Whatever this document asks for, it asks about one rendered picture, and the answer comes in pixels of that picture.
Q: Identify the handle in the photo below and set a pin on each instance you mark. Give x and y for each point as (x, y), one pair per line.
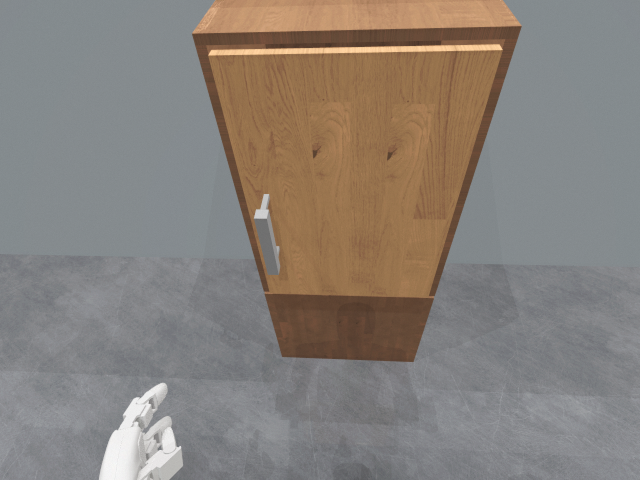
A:
(266, 237)

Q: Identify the cupboard door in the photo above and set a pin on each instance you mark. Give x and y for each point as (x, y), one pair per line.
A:
(363, 152)

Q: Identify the left robot hand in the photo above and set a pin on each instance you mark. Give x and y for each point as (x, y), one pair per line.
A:
(133, 455)

